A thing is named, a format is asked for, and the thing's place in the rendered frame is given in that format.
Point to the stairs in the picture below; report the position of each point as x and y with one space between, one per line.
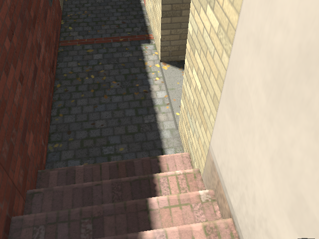
154 197

